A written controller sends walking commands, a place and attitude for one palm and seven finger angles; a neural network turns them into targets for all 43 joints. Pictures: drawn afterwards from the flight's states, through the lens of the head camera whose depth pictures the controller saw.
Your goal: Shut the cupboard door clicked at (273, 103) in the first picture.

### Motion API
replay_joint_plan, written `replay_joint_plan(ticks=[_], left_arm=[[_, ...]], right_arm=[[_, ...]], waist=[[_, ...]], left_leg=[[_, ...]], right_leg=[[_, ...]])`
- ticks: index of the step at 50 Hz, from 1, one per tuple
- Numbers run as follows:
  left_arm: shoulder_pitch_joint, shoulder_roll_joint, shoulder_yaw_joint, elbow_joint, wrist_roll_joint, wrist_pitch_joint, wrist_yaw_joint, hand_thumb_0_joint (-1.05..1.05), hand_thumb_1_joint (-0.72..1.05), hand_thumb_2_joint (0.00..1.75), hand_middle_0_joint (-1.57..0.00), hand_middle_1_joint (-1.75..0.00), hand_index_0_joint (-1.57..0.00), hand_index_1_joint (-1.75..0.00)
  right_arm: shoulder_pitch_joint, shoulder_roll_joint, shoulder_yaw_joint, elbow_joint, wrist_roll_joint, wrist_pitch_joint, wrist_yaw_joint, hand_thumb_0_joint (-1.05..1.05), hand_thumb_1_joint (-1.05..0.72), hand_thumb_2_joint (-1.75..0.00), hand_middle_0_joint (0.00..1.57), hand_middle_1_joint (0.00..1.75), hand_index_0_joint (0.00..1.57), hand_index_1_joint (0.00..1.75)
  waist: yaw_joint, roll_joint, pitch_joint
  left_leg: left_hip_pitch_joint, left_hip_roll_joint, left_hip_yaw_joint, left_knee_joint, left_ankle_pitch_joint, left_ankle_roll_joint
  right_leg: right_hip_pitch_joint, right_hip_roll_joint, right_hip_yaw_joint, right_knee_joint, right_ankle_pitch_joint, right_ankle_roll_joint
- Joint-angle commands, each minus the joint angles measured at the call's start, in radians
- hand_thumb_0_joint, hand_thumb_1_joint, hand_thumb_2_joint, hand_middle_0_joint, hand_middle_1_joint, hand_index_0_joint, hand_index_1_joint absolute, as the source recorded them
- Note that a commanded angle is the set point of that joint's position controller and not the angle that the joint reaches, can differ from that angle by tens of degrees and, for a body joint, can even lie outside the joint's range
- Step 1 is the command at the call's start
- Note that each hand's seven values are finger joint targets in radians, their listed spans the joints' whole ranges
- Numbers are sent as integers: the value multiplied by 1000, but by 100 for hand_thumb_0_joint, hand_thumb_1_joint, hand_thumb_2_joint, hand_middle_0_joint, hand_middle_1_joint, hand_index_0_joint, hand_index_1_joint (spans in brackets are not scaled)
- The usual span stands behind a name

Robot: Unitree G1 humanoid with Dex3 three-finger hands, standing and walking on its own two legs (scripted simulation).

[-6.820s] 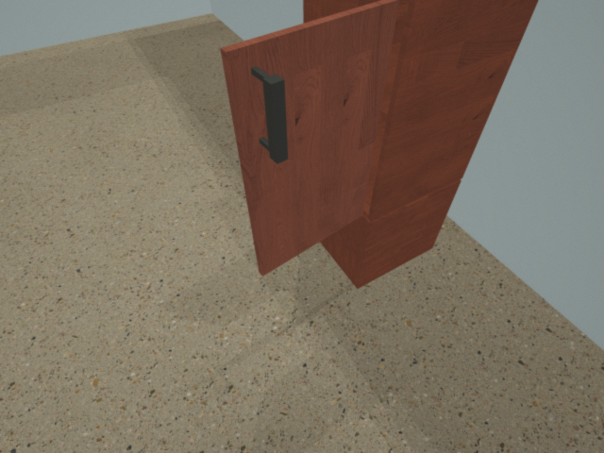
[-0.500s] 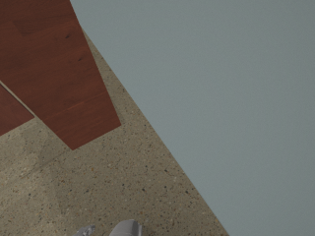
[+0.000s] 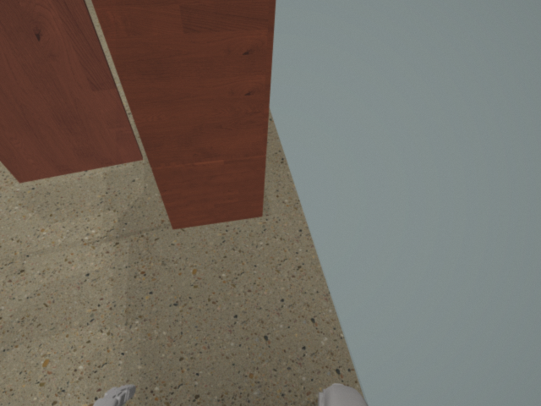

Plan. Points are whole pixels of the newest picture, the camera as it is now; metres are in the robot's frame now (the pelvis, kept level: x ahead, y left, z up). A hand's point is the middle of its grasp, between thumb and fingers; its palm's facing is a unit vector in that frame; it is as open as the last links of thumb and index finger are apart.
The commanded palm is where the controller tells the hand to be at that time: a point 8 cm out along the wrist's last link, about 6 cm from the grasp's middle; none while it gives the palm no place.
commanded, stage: turn to face it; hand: left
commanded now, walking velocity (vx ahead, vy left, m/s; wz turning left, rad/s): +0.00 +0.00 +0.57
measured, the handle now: out of the picture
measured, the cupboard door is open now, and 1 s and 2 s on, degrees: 97 97 97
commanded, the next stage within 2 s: take the last steps up to it in 0.44 s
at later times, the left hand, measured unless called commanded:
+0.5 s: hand out of the picture +0.05 +0.13 -0.15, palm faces +0.29 -0.92 -0.27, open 7.3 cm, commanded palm none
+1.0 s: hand out of the picture +0.02 +0.22 -0.17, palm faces +0.45 -0.87 -0.18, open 7.4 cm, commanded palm none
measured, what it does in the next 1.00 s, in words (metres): steps on the spot, turning left: right foot, then left foot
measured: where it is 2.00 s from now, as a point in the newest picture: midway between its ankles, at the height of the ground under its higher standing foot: (195, 354)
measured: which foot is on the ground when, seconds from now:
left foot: down 0.00-0.22, up 0.24-0.70, down 0.72-1.00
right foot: up 0.00-0.20, down 0.22-0.72, up 0.74-1.00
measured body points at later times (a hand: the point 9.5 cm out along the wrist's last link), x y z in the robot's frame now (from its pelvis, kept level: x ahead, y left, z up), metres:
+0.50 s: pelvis +0.03 -0.07 +0.00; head +0.08 -0.08 +0.45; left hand +0.03 +0.18 -0.13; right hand +0.14 -0.30 -0.17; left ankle -0.05 +0.08 -0.66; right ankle +0.02 -0.15 -0.74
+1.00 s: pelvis +0.06 +0.03 +0.00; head +0.07 +0.05 +0.45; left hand +0.00 +0.27 -0.16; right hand +0.16 -0.18 -0.15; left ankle -0.03 +0.04 -0.74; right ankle +0.14 -0.10 -0.65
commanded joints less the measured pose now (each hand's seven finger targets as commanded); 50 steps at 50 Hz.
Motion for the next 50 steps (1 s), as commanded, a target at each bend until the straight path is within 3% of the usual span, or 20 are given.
replay_joint_plan(ticks=[1, 6, 9, 10, 11, 12, 13, 14, 15, 17, 27, 31, 34, 35, 36, 37, 38, 42, 45, 50], left_arm=[[-32, 69, 10, -83, 1, -23, 4, 0, 90, 90, -20, -30, -20, -30], [-41, 55, 3, -94, -9, -36, 10, 0, 90, 90, -20, -30, -20, -30], [61, 75, 9, -66, -12, -55, 16, 0, 90, 90, -20, -30, -20, -30], [106, 126, 20, -55, -4, -68, 22, 0, 90, 90, -20, -30, -20, -30], [130, 208, 37, -46, 9, -73, 30, 0, 90, 90, -20, -30, -20, -30], [139, 206, 23, -46, 4, -68, 30, 0, 90, 90, -20, -30, -20, -30], [79, 147, 10, -56, 1, -71, 32, 0, 90, 90, -20, -30, -20, -30], [28, 121, 9, -63, -1, -68, 35, 0, 90, 90, -20, -30, -20, -30], [8, 100, -1, -69, -5, -66, 30, 0, 90, 90, -20, -30, -20, -30], [25, 77, -7, -66, -7, -74, 27, 0, 90, 90, -20, -30, -20, -30], [197, 110, 11, 13, 12, -79, 28, 0, 90, 90, -20, -30, -20, -30], [211, 137, 23, 45, 15, -83, 18, 0, 90, 90, -20, -30, -20, -30], [155, 146, 31, 55, 8, -83, 5, 0, 90, 90, -20, -30, -20, -30], [125, 121, 27, 42, -2, -79, -2, 0, 90, 90, -20, -30, -20, -30], [103, 51, 11, 5, -8, -75, -15, 0, 90, 90, -20, -30, -20, -30], [9, 47, -1, -29, 6, -69, -9, 0, 90, 90, -20, -30, -20, -30], [-24, 61, 4, -25, 11, -64, -8, 0, 90, 90, -20, -30, -20, -30], [64, 39, 4, 56, 12, -59, -26, 0, 90, 90, -20, -30, -20, -30], [92, 34, 2, 77, 10, -58, -23, 0, 90, 90, -20, -30, -20, -30], [-5, 16, -4, 44, 7, -61, -21, 0, 90, 90, -20, -30, -20, -30]], right_arm=[[68, -198, -58, -41, -9, -11, -10, 0, -90, -90, 20, 30, 20, 30], [69, -193, -67, -40, -12, -2, -13, 0, -90, -90, 20, 30, 20, 30], [31, -175, -68, -48, 0, 0, -13, 0, -90, -90, 20, 30, 20, 30], [46, -132, -64, -49, 9, -4, -7, 0, -90, -90, 20, 30, 20, 30], [56, -70, -56, -67, 15, -6, -5, 0, -90, -90, 20, 30, 20, 30], [56, -112, -64, -63, 5, 6, -7, 0, -90, -90, 20, 30, 20, 30], [59, -107, -64, -38, -1, 20, 0, 0, -90, -90, 20, 30, 20, 30], [77, -94, -69, -20, 0, 35, 3, 0, -90, -90, 20, 30, 20, 30], [71, -96, -64, -5, -2, 41, 9, 0, -90, -90, 20, 30, 20, 30], [58, -82, -57, 2, 0, 44, 16, 0, -90, -90, 20, 30, 20, 30], [-80, -30, -20, -2, 6, 27, 12, 0, -90, -90, 20, 30, 20, 30], [-90, -39, -11, -10, 5, 10, 17, 0, -90, -90, 20, 30, 20, 30], [-1, -62, -14, 14, -2, -11, 18, 0, -90, -90, 20, 30, 20, 30], [91, -123, -27, 37, -6, -23, 12, 0, -90, -90, 20, 30, 20, 30], [181, -232, -57, 53, -22, -27, 5, 0, -90, -90, 20, 30, 20, 30], [242, -254, -58, 73, -15, -16, -8, 0, -90, -90, 20, 30, 20, 30], [216, -209, -41, 70, -13, -18, -13, 0, -90, -90, 20, 30, 20, 30], [118, -117, -9, 33, -3, -53, -23, 0, -90, -90, 20, 30, 20, 30], [168, -102, -2, 58, 2, -69, -22, 0, -90, -90, 20, 30, 20, 30], [267, -76, 2, 107, 0, -74, -26, 0, -90, -90, 20, 30, 20, 30]], waist=[[-33, 145, -104], [-33, 193, -133], [23, 145, -169], [37, -1, -209], [46, -288, -215], [41, -227, -197], [7, -154, -134], [-22, -209, -115], [-33, -184, -78], [-33, -192, -59], [43, -162, -110], [46, -195, -95], [-18, -119, -102], [-69, 20, -140], [-108, 333, -153], [-133, 288, -130], [-115, 227, -84], [-17, 103, 11], [1, 92, -11], [-16, 91, 7]], left_leg=[[101, 246, -273, -117, 385, 109], [83, 230, -328, -45, 530, 102], [-29, 178, -329, 46, 441, 44], [-166, 112, -264, 144, 214, -19], [-347, -51, -63, 389, -305, -103], [-314, -27, -71, 608, -420, -102], [-311, 3, -95, 721, -325, -105], [-316, 20, -82, 765, -283, -115], [-320, 33, -60, 804, -204, -124], [-323, 45, -38, 797, -132, -131], [-230, 43, 53, 382, -224, -121], [-160, 39, 81, 240, -214, -99], [86, 22, 118, -2, -86, -72], [263, 99, 9, -105, -72, -23], [412, 357, -359, -160, -4, 101], [381, 421, -399, -191, 83, 185], [316, 390, -351, -210, 56, 183], [184, 260, -187, -254, 197, 109], [215, 224, -118, -250, 371, 103], [270, 227, -131, -254, 446, 120]], right_leg=[[-10, 23, -6, -108, -20, 8], [136, 84, -25, -348, -60, -14], [385, 80, -19, -655, 158, -30], [578, -47, 82, -755, 296, -59], [678, -322, 332, -750, 546, -175], [519, -408, 325, -742, 635, -256], [445, -321, 220, -746, 600, -254], [411, -278, 179, -757, 571, -221], [392, -215, 93, -748, 584, -193], [381, -181, 1, -752, 628, -170], [541, -223, -38, -683, 821, -223], [507, -277, 4, -714, 591, -228], [341, -248, -55, -636, 312, -178], [191, -175, -133, -464, 186, -128], [-80, -6, -227, -176, -215, -60], [-177, 16, -120, -7, -295, -73], [-199, -13, -55, 54, -230, -84], [-145, -22, -35, 118, 21, -78], [-138, -12, -52, 99, 88, -67], [-193, -15, -70, -9, 120, -61]])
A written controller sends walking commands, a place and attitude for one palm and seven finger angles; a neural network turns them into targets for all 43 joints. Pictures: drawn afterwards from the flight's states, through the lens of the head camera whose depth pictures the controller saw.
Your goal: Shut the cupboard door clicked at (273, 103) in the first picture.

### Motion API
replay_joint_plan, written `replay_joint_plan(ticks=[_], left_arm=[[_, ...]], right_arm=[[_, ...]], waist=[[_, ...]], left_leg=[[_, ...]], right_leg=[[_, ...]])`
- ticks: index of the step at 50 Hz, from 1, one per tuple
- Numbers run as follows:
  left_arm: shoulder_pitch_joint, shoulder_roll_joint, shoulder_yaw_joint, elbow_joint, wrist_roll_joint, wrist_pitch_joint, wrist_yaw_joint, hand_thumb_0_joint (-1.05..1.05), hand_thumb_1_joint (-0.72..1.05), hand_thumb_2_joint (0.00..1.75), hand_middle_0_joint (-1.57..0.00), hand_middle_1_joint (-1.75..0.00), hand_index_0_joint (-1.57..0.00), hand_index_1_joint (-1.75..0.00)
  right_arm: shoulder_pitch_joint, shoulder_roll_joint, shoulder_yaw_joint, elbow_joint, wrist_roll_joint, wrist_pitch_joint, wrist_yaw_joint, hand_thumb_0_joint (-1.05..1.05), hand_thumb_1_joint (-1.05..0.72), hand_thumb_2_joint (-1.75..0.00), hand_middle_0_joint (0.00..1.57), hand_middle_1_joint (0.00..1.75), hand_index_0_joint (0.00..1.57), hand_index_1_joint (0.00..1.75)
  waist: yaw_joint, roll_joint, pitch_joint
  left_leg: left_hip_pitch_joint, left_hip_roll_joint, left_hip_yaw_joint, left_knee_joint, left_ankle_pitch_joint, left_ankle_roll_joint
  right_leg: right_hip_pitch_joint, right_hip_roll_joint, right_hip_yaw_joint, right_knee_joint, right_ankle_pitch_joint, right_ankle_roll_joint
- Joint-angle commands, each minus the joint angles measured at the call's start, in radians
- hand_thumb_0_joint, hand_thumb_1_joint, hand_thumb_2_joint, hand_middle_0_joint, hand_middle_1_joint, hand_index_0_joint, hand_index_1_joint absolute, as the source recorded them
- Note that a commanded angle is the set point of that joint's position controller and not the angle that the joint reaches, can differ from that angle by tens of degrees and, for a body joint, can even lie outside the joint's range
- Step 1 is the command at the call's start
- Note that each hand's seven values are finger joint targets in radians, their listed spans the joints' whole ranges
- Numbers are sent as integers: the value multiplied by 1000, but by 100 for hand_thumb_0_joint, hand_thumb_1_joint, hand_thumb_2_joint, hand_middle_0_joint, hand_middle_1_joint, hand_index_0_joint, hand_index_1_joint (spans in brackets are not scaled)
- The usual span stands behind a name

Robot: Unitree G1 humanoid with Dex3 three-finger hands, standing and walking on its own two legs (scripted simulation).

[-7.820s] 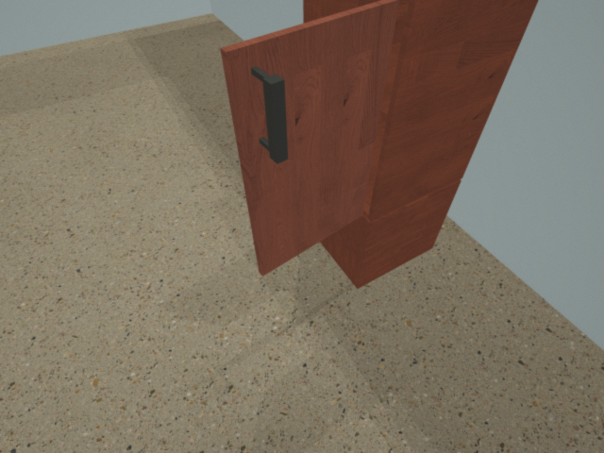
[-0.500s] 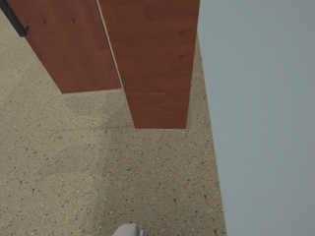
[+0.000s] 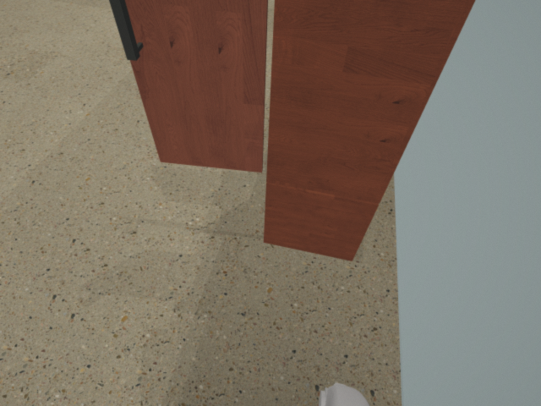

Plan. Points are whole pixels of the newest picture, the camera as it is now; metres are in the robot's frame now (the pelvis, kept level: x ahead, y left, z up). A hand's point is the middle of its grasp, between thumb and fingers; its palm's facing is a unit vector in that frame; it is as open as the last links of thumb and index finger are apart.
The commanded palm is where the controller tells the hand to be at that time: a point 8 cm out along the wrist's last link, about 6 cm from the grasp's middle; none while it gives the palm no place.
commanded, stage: take the last steps up to it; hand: left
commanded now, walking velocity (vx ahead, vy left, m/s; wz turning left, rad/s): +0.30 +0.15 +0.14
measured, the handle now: (128, 22) +0.87 +0.41 +0.13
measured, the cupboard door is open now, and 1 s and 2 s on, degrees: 97 97 97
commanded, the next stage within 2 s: come to a stop and stand still in 0.84 s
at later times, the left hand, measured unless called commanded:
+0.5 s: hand (176, 352) +0.23 +0.18 -0.15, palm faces +0.15 -0.95 -0.26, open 7.1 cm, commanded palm none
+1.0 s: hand (145, 290) +0.35 +0.28 -0.18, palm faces +0.15 -0.97 -0.18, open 7.4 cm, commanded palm none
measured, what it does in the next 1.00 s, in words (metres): walks ahead: right foot, then left foot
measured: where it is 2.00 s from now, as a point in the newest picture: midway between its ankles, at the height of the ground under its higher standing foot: (235, 364)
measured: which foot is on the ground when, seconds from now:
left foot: down 0.00-0.30, up 0.32-0.78, down 0.80-1.00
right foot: up 0.00-0.26, down 0.28-0.80, up 0.82-1.00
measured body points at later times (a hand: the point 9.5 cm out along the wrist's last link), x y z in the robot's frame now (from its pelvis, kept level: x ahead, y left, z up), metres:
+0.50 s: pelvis +0.18 -0.01 +0.00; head +0.22 -0.04 +0.45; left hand +0.22 +0.23 -0.13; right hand +0.19 -0.24 -0.17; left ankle +0.17 +0.16 -0.65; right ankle +0.18 -0.09 -0.74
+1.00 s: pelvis +0.35 +0.11 +0.00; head +0.40 +0.12 +0.44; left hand +0.34 +0.34 -0.17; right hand +0.46 -0.11 -0.15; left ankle +0.35 +0.18 -0.74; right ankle +0.32 -0.01 -0.66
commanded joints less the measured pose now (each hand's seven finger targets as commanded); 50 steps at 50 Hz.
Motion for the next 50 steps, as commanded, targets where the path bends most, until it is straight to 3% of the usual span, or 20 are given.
replay_joint_plan(ticks=[1, 5, 8, 10, 12, 13, 14, 15, 17, 18, 21, 26, 35, 37, 38, 39, 40, 41, 45, 50], left_arm=[[-99, 53, 3, -90, 1, -26, -1, 0, 90, 90, -20, -30, -20, -30], [-203, 31, -6, -123, -2, -36, -2, 0, 90, 90, -20, -30, -20, -30], [-229, 23, -10, -141, -6, -40, 0, 0, 90, 90, -20, -30, -20, -30], [-148, 31, -5, -128, -7, -44, 6, 0, 90, 90, -20, -30, -20, -30], [64, 66, 12, -73, -7, -56, 14, 0, 90, 90, -20, -30, -20, -30], [224, 119, 30, -32, -2, -67, 21, 0, 90, 90, -20, -30, -20, -30], [328, 205, 50, -4, 3, -70, 35, 0, 90, 90, -20, -30, -20, -30], [282, 227, 55, -3, -15, -64, 34, 0, 90, 90, -20, -30, -20, -30], [99, 115, 33, -46, -15, -69, 39, 0, 90, 90, -20, -30, -20, -30], [58, 64, 13, -44, -10, -74, 37, 0, 90, 90, -20, -30, -20, -30], [61, 17, 0, -26, -7, -97, 28, 0, 90, 90, -20, -30, -20, -30], [155, 40, 6, 21, -5, -119, 22, 0, 90, 90, -20, -30, -20, -30], [207, 113, 11, 64, 9, -100, 33, 0, 90, 90, -20, -30, -20, -30], [183, 124, 15, 61, 5, -92, 36, 0, 90, 90, -20, -30, -20, -30], [184, 114, 12, 56, 1, -87, 35, 0, 90, 90, -20, -30, -20, -30], [229, 70, 6, 51, -7, -83, 30, 0, 90, 90, -20, -30, -20, -30], [242, 25, -6, 32, -14, -80, 30, 0, 90, 90, -20, -30, -20, -30], [181, 22, -9, 6, -9, -73, 40, 0, 90, 90, -20, -30, -20, -30], [114, 4, -4, 17, 2, -48, 26, 0, 90, 90, -20, -30, -20, -30], [157, -48, -12, 26, -6, -22, 33, 0, 90, 90, -20, -30, -20, -30]], right_arm=[[140, -126, -27, 6, -5, -18, -12, 0, -90, -90, 20, 30, 20, 30], [226, -107, -20, 50, -12, -19, -19, 0, -90, -90, 20, 30, 20, 30], [243, -115, -20, 75, -16, -18, -20, 0, -90, -90, 20, 30, 20, 30], [228, -126, -23, 80, -12, -17, -21, 0, -90, -90, 20, 30, 20, 30], [193, -145, -32, 78, 0, -20, -22, 0, -90, -90, 20, 30, 20, 30], [175, -143, -36, 65, 13, -26, -16, 0, -90, -90, 20, 30, 20, 30], [232, -103, -37, 43, 25, -30, -13, 0, -90, -90, 20, 30, 20, 30], [202, -126, -46, 36, 8, -18, -11, 0, -90, -90, 20, 30, 20, 30], [62, -81, -51, 20, -4, 6, 6, 0, -90, -90, 20, 30, 20, 30], [71, -36, -42, 23, -10, 22, 14, 0, -90, -90, 20, 30, 20, 30], [146, 5, -35, 48, -16, 42, 26, 0, -90, -90, 20, 30, 20, 30], [30, -1, -39, 4, -14, 39, 37, 0, -90, -90, 20, 30, 20, 30], [-216, -37, -30, -91, -5, 10, 59, 0, -90, -90, 20, 30, 20, 30], [-101, -73, -36, -60, -8, -1, 47, 0, -90, -90, 20, 30, 20, 30], [15, -119, -44, -25, -13, -8, 39, 0, -90, -90, 20, 30, 20, 30], [116, -218, -67, -5, -23, -17, 27, 0, -90, -90, 20, 30, 20, 30], [173, -280, -82, 0, -19, -9, 11, 0, -90, -90, 20, 30, 20, 30], [151, -271, -73, -9, -13, 1, 1, 0, -90, -90, 20, 30, 20, 30], [-11, -128, -30, -59, -15, -18, -15, 0, -90, -90, 20, 30, 20, 30], [-23, -81, -15, -44, -17, -32, -27, 0, -90, -90, 20, 30, 20, 30]], waist=[[-36, 87, 53], [-67, 91, 74], [-59, 75, 79], [-13, 66, 54], [82, 43, -29], [149, -25, -127], [153, -241, -257], [106, -143, -197], [53, -38, 84], [6, -36, 114], [-43, -104, 45], [-19, -100, -17], [27, -176, 44], [-38, -151, -17], [-83, -80, -95], [-104, 150, -221], [-113, 309, -288], [-110, 234, -246], [-28, 87, -49], [22, 35, -60]], left_leg=[[68, 281, -201, -94, 500, 75], [121, 281, -208, -63, 629, 67], [92, 284, -192, -31, 721, 62], [42, 267, -171, 45, 921, 40], [-48, 221, -141, 251, 993, -17], [-216, 175, -113, 459, 783, -40], [-479, -8, -65, 802, -51, -86], [-543, 26, -116, 1025, -281, -87], [-579, 134, -153, 1032, -102, -85], [-542, 157, -141, 997, -38, -92], [-495, 168, -88, 890, 67, -124], [-571, 182, -26, 710, 139, -161], [-452, 134, 30, 318, 75, -128], [-231, 83, 62, 181, 105, -107], [-56, 96, 63, 130, 167, -97], [152, 265, -106, 165, 365, -47], [277, 439, -328, 129, 594, 61], [221, 477, -296, 98, 629, 108], [-94, 391, -161, -16, 456, 76], [-160, 353, -33, -5, 843, 37]], right_leg=[[-138, -3, -22, -91, 35, 6], [-130, 18, -45, -236, 17, -17], [-29, 39, -57, -341, -4, -45], [139, 90, -88, -423, -34, -73], [429, 103, -84, -552, 61, -94], [710, -13, 35, -609, 147, -141], [957, -348, 514, -723, 236, -276], [826, -462, 652, -838, 204, -319], [420, -364, 468, -946, -89, -239], [296, -301, 326, -959, -78, -186], [297, -193, 85, -961, 138, -126], [461, -161, -22, -897, 557, -131], [530, -228, -19, -828, 583, -127], [486, -197, -56, -680, 645, -98], [434, -151, -85, -517, 550, -78], [276, -33, -145, -294, 177, -40], [86, 73, -116, -26, -344, -27], [24, 50, -19, 111, -363, -56], [15, -24, 34, 133, -150, -44], [172, 7, 32, -144, -39, -18]])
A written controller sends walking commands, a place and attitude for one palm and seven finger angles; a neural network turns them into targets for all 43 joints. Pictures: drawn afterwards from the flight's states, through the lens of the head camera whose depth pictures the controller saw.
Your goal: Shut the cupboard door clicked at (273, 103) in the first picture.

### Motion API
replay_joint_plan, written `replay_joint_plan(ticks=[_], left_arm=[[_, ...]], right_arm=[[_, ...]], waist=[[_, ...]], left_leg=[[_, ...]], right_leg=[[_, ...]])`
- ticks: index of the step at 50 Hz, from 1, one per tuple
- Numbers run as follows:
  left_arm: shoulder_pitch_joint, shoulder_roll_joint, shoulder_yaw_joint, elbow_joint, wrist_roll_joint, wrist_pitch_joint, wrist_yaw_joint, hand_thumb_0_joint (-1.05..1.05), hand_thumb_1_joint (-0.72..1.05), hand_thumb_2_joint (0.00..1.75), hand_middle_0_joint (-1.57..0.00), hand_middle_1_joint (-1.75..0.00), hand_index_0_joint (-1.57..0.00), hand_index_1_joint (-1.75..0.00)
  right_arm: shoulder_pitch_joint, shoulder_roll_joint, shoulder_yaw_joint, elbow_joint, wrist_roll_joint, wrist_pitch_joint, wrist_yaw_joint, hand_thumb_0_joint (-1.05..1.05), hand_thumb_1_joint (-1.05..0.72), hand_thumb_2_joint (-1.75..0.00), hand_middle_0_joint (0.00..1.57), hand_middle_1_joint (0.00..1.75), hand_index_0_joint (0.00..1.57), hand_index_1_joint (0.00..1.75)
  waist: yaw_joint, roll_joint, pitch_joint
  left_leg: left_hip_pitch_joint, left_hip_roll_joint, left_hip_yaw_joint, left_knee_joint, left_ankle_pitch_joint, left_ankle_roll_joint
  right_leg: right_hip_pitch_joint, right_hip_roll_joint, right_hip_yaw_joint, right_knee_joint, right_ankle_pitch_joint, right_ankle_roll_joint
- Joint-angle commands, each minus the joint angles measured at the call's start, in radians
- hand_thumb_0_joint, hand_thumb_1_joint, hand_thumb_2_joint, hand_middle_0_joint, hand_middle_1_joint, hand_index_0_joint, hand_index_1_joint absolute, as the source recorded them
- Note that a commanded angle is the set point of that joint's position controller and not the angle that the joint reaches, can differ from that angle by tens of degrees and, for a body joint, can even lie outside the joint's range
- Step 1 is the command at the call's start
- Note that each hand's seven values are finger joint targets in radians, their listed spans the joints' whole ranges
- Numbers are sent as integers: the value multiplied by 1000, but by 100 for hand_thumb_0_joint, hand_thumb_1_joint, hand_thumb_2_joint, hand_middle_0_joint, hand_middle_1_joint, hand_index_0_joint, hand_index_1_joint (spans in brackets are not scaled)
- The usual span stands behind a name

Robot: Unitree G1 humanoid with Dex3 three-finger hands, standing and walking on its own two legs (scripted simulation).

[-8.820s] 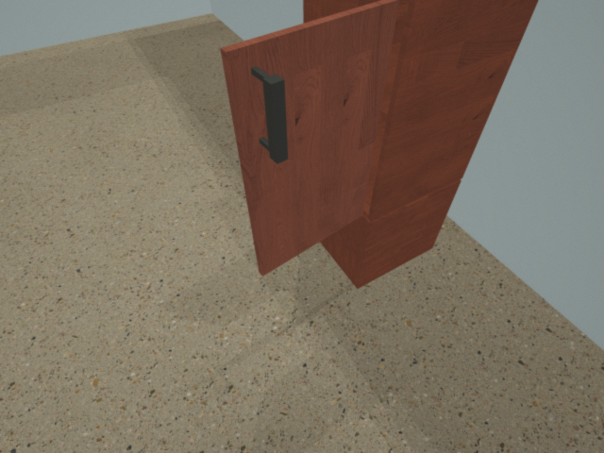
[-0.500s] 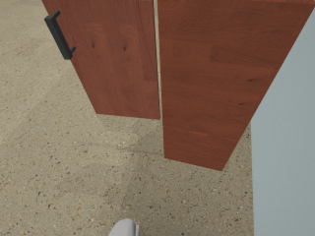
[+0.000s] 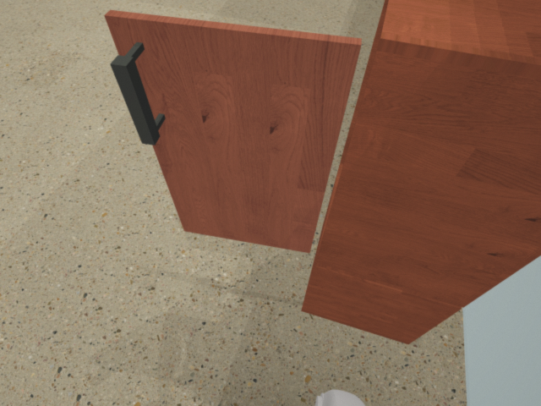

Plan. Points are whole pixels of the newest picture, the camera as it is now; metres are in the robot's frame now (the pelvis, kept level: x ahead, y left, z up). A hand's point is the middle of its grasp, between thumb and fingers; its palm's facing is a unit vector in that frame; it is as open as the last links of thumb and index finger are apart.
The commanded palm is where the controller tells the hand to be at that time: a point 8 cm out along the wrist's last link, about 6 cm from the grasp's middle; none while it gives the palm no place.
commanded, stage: come to a stop and stand still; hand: left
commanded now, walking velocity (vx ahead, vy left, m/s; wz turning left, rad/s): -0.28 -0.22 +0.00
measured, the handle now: (144, 96) +0.53 +0.26 +0.14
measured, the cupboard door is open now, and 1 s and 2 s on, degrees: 97 97 97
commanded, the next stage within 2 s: look again from close up in 1.16 s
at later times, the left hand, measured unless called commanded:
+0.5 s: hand out of the picture +0.13 +0.16 -0.16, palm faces +0.01 -0.97 -0.25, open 7.3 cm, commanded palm none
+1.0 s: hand out of the picture +0.04 +0.21 -0.17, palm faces +0.03 -0.98 -0.21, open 7.4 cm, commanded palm none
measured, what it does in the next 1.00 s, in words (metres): steps on the spot: right foot, then left foot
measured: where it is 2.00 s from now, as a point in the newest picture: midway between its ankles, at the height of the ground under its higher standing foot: outside the picture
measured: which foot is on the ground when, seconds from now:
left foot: down 0.00-0.32, up 0.34-0.68, down 0.70-1.00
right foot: up 0.00-0.26, down 0.28-0.70, up 0.72-0.92, down 0.94-1.00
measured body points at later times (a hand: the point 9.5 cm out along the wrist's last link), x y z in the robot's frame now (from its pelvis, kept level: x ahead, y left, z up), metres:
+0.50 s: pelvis +0.05 -0.02 +0.00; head +0.11 -0.04 +0.45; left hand +0.13 +0.21 -0.14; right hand +0.07 -0.26 -0.17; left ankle -0.01 +0.12 -0.65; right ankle +0.03 -0.12 -0.74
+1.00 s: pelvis +0.03 +0.03 +0.00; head +0.06 +0.02 +0.45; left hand +0.03 +0.26 -0.16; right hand +0.09 -0.20 -0.16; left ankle +0.02 +0.12 -0.74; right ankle -0.01 -0.11 -0.74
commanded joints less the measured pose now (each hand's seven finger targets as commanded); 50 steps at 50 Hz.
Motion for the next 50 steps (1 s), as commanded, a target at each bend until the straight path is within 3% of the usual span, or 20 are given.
replay_joint_plan(ticks=[1, 9, 12, 13, 14, 15, 16, 18, 20, 23, 28, 32, 33, 35, 36, 39, 44, 47, 49, 50], left_arm=[[115, 10, -6, -25, -1, 8, 6, 0, 90, 90, -20, -30, -20, -30], [-35, 112, 9, -120, 4, 49, 14, 0, 90, 90, -20, -30, -20, -30], [-16, 124, 15, -136, 0, 44, 14, 0, 90, 90, -20, -30, -20, -30], [3, 139, 18, -137, 2, 39, 15, 0, 90, 90, -20, -30, -20, -30], [33, 174, 23, -127, 7, 27, 18, 0, 90, 90, -20, -30, -20, -30], [63, 224, 30, -113, 10, 16, 25, 0, 90, 90, -20, -30, -20, -30], [96, 241, 29, -97, 1, 9, 30, 0, 90, 90, -20, -30, -20, -30], [29, 203, 22, -119, 1, 12, 43, 0, 90, 90, -20, -30, -20, -30], [-19, 210, 24, -130, -6, 16, 41, 0, 90, 90, -20, -30, -20, -30], [-43, 201, 23, -140, -4, 8, 36, 0, 90, 90, -20, -30, -20, -30], [-1, 205, 31, -127, 11, 3, 30, 0, 90, 90, -20, -30, -20, -30], [-29, 211, 32, -111, 5, 5, 24, 0, 90, 90, -20, -30, -20, -30], [-34, 193, 27, -109, -3, 8, 22, 0, 90, 90, -20, -30, -20, -30], [19, 101, 6, -116, -14, 22, 17, 0, 90, 90, -20, -30, -20, -30], [-1, 109, 5, -111, -8, 30, 21, 0, 90, 90, -20, -30, -20, -30], [-23, 118, 3, -81, 0, 45, 8, 0, 90, 90, -20, -30, -20, -30], [34, 99, -10, -40, -5, 25, 0, 0, 90, 90, -20, -30, -20, -30], [52, 139, -14, -21, -3, -2, 10, 0, 90, 90, -20, -30, -20, -30], [19, 152, -21, -26, -6, -2, 9, 0, 90, 90, -20, -30, -20, -30], [28, 145, -20, -15, -4, -4, 11, 0, 90, 90, -20, -30, -20, -30]], right_arm=[[118, -87, 5, 17, -10, 6, -7, 0, -90, -90, 20, 30, 20, 30], [157, -142, -24, 60, -11, 68, -27, 0, -90, -90, 20, 30, 20, 30], [159, -162, -36, 62, -6, 80, -24, 0, -90, -90, 20, 30, 20, 30], [162, -160, -39, 59, -1, 83, -24, 0, -90, -90, 20, 30, 20, 30], [171, -139, -42, 53, 6, 87, -21, 0, -90, -90, 20, 30, 20, 30], [179, -115, -45, 43, 15, 90, -14, 0, -90, -90, 20, 30, 20, 30], [120, -85, -38, 16, 25, 101, -8, 0, -90, -90, 20, 30, 20, 30], [63, -77, -39, 14, 15, 122, -5, 0, -90, -90, 20, 30, 20, 30], [44, -75, -40, 18, 18, 128, 2, 0, -90, -90, 20, 30, 20, 30], [59, -73, -41, 25, 14, 138, 17, 0, -90, -90, 20, 30, 20, 30], [20, -66, -33, 6, 14, 116, 26, 0, -90, -90, 20, 30, 20, 30], [88, -67, -26, 30, 14, 94, 23, 0, -90, -90, 20, 30, 20, 30], [112, -88, -27, 41, 12, 83, 24, 0, -90, -90, 20, 30, 20, 30], [87, -197, -41, 13, -3, 74, 14, 0, -90, -90, 20, 30, 20, 30], [50, -194, -34, 3, -11, 82, 11, 0, -90, -90, 20, 30, 20, 30], [4, -146, -13, 0, -12, 75, -8, 0, -90, -90, 20, 30, 20, 30], [22, -148, -14, 24, 2, 68, -8, 0, -90, -90, 20, 30, 20, 30], [54, -109, -13, 37, 18, 65, -1, 0, -90, -90, 20, 30, 20, 30], [71, -93, -8, 56, 15, 62, 9, 0, -90, -90, 20, 30, 20, 30], [72, -97, -10, 66, 12, 61, 8, 0, -90, -90, 20, 30, 20, 30]], waist=[[5, 47, -114], [-44, 122, -18], [-28, 128, -82], [-21, 107, -114], [-15, 0, -153], [-13, -118, -197], [26, -201, -210], [14, -149, -167], [-10, -58, -137], [-28, -106, -134], [1, -168, -141], [-43, -147, -146], [-55, -95, -146], [-30, 248, -138], [-34, 209, -89], [-24, 270, 2], [-7, 100, -65], [-37, -43, -113], [-47, 43, -90], [-46, -35, -109]], left_leg=[[73, 297, -140, -114, 859, 49], [99, 369, -248, -16, 906, 62], [161, 324, -223, 61, 880, 21], [156, 287, -192, 112, 813, -10], [66, 217, -145, 212, 622, -53], [-84, 105, -57, 374, 188, -113], [-180, 10, -90, 572, -419, -135], [-244, 20, -216, 740, -390, -129], [-274, 30, -211, 764, -319, -142], [-249, 35, -201, 688, -231, -162], [-170, 28, -154, 394, -226, -158], [42, 19, -125, 40, -15, -144], [131, 55, -145, -57, 109, -132], [113, 345, -421, -93, 442, 6], [6, 363, -390, -130, 353, 64], [-36, 289, -347, -158, 347, 59], [70, 230, -274, -84, 384, 29], [86, 127, -212, -13, 198, -66], [105, 112, -221, -60, 138, -74], [124, 122, -215, -37, 230, -73]], right_leg=[[121, 3, 39, -222, 107, 17], [149, 52, 34, -416, 33, -25], [208, 48, 27, -567, 173, -28], [260, 27, 43, -621, 389, -31], [378, -47, 116, -636, 800, -63], [507, -225, 248, -607, 1240, -162], [544, -344, 326, -669, 1462, -272], [488, -286, 254, -702, 1285, -251], [469, -239, 203, -712, 1170, -215], [435, -186, 146, -742, 997, -175], [456, -164, 170, -731, 878, -174], [357, -130, 160, -681, 655, -116], [298, -95, 137, -635, 537, -76], [190, 34, 24, -511, -40, 16], [225, 46, 47, -421, -149, 17], [195, 40, 82, -338, -109, 6], [290, 52, 42, -607, 59, 14], [351, -36, 180, -794, 375, -23], [309, -54, 157, -792, 330, -30], [325, -23, 147, -762, 396, -22]])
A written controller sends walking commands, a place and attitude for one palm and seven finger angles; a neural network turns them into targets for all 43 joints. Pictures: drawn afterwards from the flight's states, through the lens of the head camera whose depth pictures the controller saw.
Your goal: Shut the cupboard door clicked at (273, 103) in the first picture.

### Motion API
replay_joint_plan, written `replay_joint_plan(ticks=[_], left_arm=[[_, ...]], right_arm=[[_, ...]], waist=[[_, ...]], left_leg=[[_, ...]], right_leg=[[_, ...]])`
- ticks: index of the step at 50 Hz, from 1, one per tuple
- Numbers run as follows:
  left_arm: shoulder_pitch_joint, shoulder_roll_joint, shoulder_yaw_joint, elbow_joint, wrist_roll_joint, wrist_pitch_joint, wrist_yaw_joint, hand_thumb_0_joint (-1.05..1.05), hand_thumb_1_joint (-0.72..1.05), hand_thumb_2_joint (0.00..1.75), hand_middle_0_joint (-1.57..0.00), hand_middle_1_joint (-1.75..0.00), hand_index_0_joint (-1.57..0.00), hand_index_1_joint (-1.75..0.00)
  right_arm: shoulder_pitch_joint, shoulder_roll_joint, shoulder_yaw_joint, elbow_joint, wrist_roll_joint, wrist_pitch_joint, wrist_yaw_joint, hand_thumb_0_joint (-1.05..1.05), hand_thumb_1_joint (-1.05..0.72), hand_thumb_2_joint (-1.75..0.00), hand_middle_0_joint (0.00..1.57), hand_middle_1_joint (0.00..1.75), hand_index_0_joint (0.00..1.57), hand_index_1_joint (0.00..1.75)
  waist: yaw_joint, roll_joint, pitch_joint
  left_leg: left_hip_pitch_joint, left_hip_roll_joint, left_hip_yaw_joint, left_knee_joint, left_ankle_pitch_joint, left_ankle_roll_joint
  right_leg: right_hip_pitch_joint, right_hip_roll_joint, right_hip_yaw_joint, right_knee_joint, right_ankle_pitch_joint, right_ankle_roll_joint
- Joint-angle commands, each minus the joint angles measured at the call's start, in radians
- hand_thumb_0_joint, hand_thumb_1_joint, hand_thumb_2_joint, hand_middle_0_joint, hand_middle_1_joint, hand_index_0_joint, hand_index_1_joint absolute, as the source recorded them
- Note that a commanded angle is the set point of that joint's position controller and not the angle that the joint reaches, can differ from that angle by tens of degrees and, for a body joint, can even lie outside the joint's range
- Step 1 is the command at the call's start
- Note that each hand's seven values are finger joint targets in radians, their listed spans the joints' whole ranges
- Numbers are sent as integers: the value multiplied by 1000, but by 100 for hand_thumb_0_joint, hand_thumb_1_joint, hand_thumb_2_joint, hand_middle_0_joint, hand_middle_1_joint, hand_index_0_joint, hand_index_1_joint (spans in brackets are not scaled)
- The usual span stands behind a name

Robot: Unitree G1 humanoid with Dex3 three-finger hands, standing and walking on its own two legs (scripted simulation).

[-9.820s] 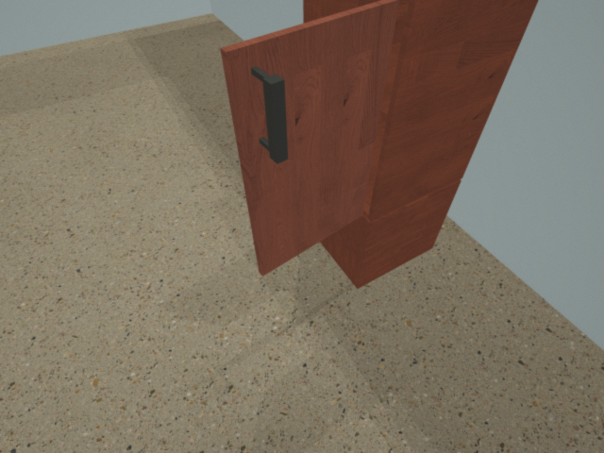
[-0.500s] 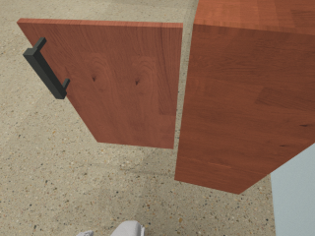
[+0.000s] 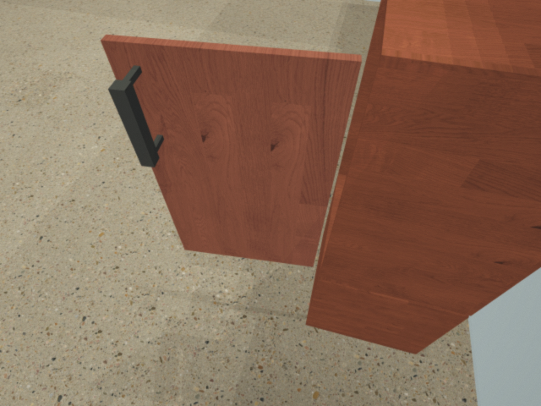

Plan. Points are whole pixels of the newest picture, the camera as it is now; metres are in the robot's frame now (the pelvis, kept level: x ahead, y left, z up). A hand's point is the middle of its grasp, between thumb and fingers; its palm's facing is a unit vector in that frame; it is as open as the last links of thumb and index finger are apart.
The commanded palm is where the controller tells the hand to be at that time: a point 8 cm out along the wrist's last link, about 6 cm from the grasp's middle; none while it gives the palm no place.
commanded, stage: come to a stop and stand still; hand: left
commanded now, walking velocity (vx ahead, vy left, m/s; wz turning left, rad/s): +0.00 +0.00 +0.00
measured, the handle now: (142, 118) +0.49 +0.25 +0.14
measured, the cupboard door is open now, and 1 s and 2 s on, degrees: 97 97 97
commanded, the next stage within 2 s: look again from close up in 0.16 s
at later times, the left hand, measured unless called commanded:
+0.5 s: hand out of the picture +0.01 +0.18 -0.17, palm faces +0.00 -0.97 -0.23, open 7.4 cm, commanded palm none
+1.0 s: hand out of the picture -0.04 +0.18 -0.18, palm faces +0.02 -0.98 -0.19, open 7.4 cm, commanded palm none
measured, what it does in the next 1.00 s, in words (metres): stands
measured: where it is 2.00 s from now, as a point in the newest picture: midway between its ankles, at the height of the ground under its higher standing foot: outside the picture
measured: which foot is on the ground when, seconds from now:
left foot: down 0.00-1.00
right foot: down 0.00-1.00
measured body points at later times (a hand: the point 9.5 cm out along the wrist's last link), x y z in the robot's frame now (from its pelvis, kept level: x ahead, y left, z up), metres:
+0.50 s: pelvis -0.02 +0.00 +0.00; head -0.01 -0.01 +0.45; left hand +0.01 +0.23 -0.15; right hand -0.01 -0.23 -0.16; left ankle -0.01 +0.10 -0.74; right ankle -0.04 -0.13 -0.74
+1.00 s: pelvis -0.02 +0.01 +0.00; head -0.01 +0.01 +0.45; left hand -0.04 +0.23 -0.16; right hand +0.00 -0.23 -0.15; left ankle -0.01 +0.10 -0.74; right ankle -0.04 -0.13 -0.74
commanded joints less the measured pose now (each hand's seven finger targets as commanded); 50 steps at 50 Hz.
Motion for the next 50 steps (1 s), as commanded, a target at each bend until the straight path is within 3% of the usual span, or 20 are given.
replay_joint_plan(ticks=[1, 2, 6, 8, 12, 13, 14, 15, 16, 17, 19, 23, 27, 31, 39, 44, 47, 50], left_arm=[[41, 105, 5, -28, 2, -33, 8, 0, 90, 90, -20, -30, -20, -30], [44, 92, 1, -23, 1, -34, 10, 0, 90, 90, -20, -30, -20, -30], [44, 89, -4, -13, 0, -29, 10, 0, 90, 90, -20, -30, -20, -30], [50, 89, -5, -5, -2, -26, 9, 0, 90, 90, -20, -30, -20, -30], [61, 89, -7, 7, -5, -26, 8, 0, 90, 90, -20, -30, -20, -30], [130, 115, -14, 17, 24, -58, 49, 0, 90, 90, -20, -30, -20, -30], [104, 152, -7, -8, 17, -70, 44, 0, 90, 90, -20, -30, -20, -30], [101, 153, -9, -25, 8, -72, 34, 0, 90, 90, -20, -30, -20, -30], [98, 135, -15, -25, 2, -74, 32, 0, 90, 90, -20, -30, -20, -30], [84, 126, -16, -31, 0, -70, 31, 0, 90, 90, -20, -30, -20, -30], [70, 123, -16, -45, 1, -60, 26, 0, 90, 90, -20, -30, -20, -30], [58, 107, -20, -56, 5, -42, 21, 0, 90, 90, -20, -30, -20, -30], [62, 116, -19, -66, 7, -40, 18, 0, 90, 90, -20, -30, -20, -30], [69, 116, -17, -76, 9, -37, 16, 0, 90, 90, -20, -30, -20, -30], [90, 121, -19, -70, 8, -40, 12, 0, 90, 90, -20, -30, -20, -30], [113, 117, -17, -57, 14, -38, 10, 0, 90, 90, -20, -30, -20, -30], [123, 130, -8, -56, 16, -32, 6, 0, 90, 90, -20, -30, -20, -30], [137, 151, 5, -59, 15, -33, 4, 0, 90, 90, -20, -30, -20, -30]], right_arm=[[96, -122, -21, 5, -5, -15, 2, 0, -90, -90, 20, 30, 20, 30], [109, -120, -22, 14, -5, -16, 1, 0, -90, -90, 20, 30, 20, 30], [116, -108, -9, 44, -7, -14, 3, 0, -90, -90, 20, 30, 20, 30], [124, -104, -4, 58, -9, -13, 2, 0, -90, -90, 20, 30, 20, 30], [146, -93, 1, 79, -10, -13, 1, 0, -90, -90, 20, 30, 20, 30], [75, -131, 5, -9, -3, -37, 15, 0, -90, -90, 20, 30, 20, 30], [102, -110, 12, -37, -8, -35, 16, 0, -90, -90, 20, 30, 20, 30], [172, -78, 9, -18, -14, -43, 12, 0, -90, -90, 20, 30, 20, 30], [201, -90, 9, -10, -15, -46, 8, 0, -90, -90, 20, 30, 20, 30], [201, -102, 8, -14, -11, -43, 7, 0, -90, -90, 20, 30, 20, 30], [177, -107, 7, -29, -9, -39, 7, 0, -90, -90, 20, 30, 20, 30], [165, -116, 9, -42, -11, -29, 12, 0, -90, -90, 20, 30, 20, 30], [167, -119, 7, -47, -12, -25, 17, 0, -90, -90, 20, 30, 20, 30], [163, -131, 5, -46, -13, -25, 20, 0, -90, -90, 20, 30, 20, 30], [151, -140, 8, -32, -10, -34, 19, 0, -90, -90, 20, 30, 20, 30], [162, -140, 9, -16, -11, -25, 22, 0, -90, -90, 20, 30, 20, 30], [157, -143, 6, -23, -15, -15, 28, 0, -90, -90, 20, 30, 20, 30], [159, -133, 6, -32, -16, -14, 31, 0, -90, -90, 20, 30, 20, 30]], waist=[[-35, -101, -114], [-37, -113, -114], [-29, -28, -17], [-26, -15, 8], [-22, 20, 23], [3, 5, 39], [-39, 53, 21], [-43, 65, -71], [-43, 33, -161], [-46, 20, -195], [-37, 13, -142], [-34, 2, 18], [-35, -31, 50], [-33, -15, 50], [-25, 2, -7], [-23, 4, 2], [-21, -20, 47], [-18, -86, 54]], left_leg=[[125, 121, -105, -58, 301, -18], [131, 123, -109, -70, 289, -17], [80, 118, -110, -119, 203, -21], [66, 117, -112, -133, 176, -22], [52, 115, -108, -140, 160, -27], [-7, 127, -83, 72, 311, -37], [11, 100, -83, 30, 265, -48], [39, 89, -75, -2, 232, -27], [56, 104, -87, 17, 285, -20], [72, 115, -99, 16, 316, -16], [54, 121, -101, 1, 302, -10], [-35, 113, -128, -63, 117, -3], [-54, 102, -135, -88, 26, -2], [-63, 106, -150, -124, -37, 2], [-16, 114, -146, -134, 33, 6], [-9, 102, -120, -125, -66, 2], [-37, 81, -90, -83, -147, -5], [-64, 55, -39, -10, -112, -13]], right_leg=[[5, -77, 60, -87, 351, -49], [5, -78, 55, -100, 325, -47], [-20, -72, 63, -137, 209, -47], [-23, -69, 58, -146, 171, -47], [-11, -68, 58, -159, 163, -52], [-53, -101, 88, -122, 502, -38], [-25, -134, 93, -80, 683, -68], [41, -126, 95, -23, 703, -81], [80, -110, 73, -12, 635, -82], [90, -94, 60, -13, 532, -80], [48, -72, 53, -28, 395, -75], [-53, -50, 62, -71, 115, -69], [-85, -49, 70, -95, 24, -68], [-90, -43, 64, -93, 1, -62], [-52, -49, 57, -99, 87, -54], [-65, -53, 70, -112, -8, -63], [-119, -69, 130, -147, -151, -86], [-107, -109, 198, -181, -166, -115]])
